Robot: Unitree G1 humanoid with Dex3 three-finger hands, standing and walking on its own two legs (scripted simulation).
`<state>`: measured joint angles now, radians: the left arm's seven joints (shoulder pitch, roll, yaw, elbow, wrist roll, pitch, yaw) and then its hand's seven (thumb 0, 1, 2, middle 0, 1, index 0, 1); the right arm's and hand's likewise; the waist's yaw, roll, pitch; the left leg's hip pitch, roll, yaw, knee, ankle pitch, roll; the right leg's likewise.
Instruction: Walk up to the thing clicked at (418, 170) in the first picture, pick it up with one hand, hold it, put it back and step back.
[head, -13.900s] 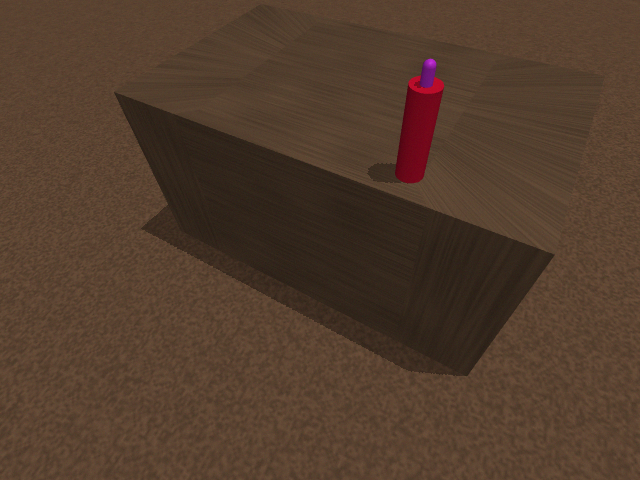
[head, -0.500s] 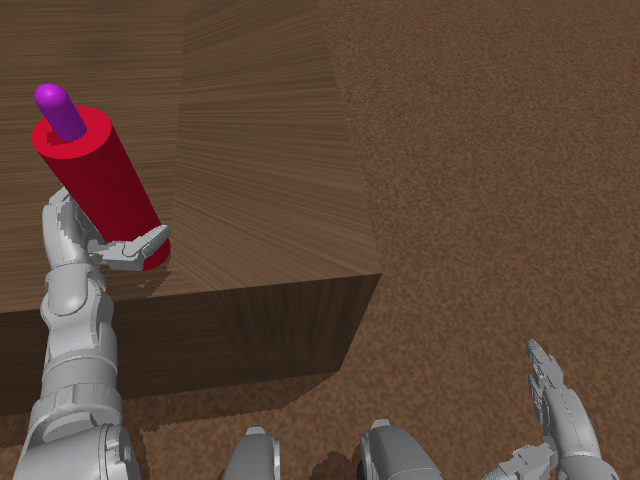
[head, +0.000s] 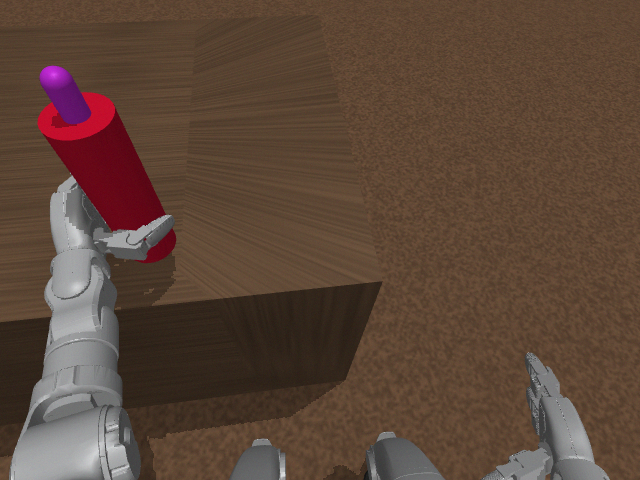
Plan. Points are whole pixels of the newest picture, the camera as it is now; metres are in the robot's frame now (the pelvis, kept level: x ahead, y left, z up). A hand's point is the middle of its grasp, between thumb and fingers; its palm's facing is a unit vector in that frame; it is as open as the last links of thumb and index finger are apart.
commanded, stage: lift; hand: left
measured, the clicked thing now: (114, 178) +0.43 +0.23 +0.13
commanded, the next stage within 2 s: hold in 1.34 s
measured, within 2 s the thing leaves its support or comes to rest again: neither
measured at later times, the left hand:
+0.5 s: hand (129, 192) +0.41 +0.21 +0.13, palm faces +0.22 -0.98 -0.01, open 9.7 cm
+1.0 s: hand (124, 186) +0.36 +0.18 +0.19, palm faces +0.22 -0.97 -0.01, open 9.8 cm
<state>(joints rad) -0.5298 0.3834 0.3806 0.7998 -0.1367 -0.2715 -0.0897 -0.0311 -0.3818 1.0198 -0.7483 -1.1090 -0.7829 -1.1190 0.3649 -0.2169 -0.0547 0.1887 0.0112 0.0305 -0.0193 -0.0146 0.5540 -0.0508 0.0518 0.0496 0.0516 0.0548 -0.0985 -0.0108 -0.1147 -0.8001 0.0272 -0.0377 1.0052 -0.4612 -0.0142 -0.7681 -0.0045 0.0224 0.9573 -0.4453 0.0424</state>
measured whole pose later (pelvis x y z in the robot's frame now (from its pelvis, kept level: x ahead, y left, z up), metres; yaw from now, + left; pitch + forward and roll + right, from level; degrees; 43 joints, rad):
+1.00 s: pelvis +0.01 -0.01 +0.04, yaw +1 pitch +3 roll +0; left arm -0.28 0.22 0.24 0.14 -0.17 0.21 0.04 -0.03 -0.45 1.11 -0.75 -1.16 -0.78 -1.17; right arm 0.34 -0.20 -0.08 0.38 0.04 -0.09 -0.08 -0.02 0.57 -0.05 0.05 0.05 0.05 0.05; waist -0.01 0.03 -0.08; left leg -0.42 0.02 -0.03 0.75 -0.38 -0.02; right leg -0.41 -0.02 0.03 0.74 -0.38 0.03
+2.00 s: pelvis +0.01 -0.01 +0.05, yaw +1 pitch +0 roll +0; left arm -0.26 0.19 0.25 -0.13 -0.19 0.49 0.04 -0.03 -0.48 1.13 -0.78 -1.13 -0.81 -1.14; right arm 0.27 -0.21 -0.11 0.60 0.03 -0.23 -0.09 -0.02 0.53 -0.06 0.05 0.05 0.05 0.05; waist 0.01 0.06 -0.07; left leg -0.30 0.01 -0.03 0.64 -0.34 -0.02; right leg -0.28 -0.03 0.02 0.63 -0.34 0.04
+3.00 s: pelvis +0.01 -0.01 +0.05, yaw +2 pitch -1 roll +0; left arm -0.20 0.18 0.25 -0.19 -0.20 0.51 0.03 -0.03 -0.47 1.13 -0.75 -1.16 -0.78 -1.17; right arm 0.24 -0.20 -0.11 0.67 0.03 -0.26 -0.10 -0.02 0.53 -0.06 0.05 0.05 0.05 0.05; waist 0.02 0.06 -0.07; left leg -0.29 0.01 -0.04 0.62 -0.32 -0.02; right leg -0.27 -0.03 0.01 0.62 -0.33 0.03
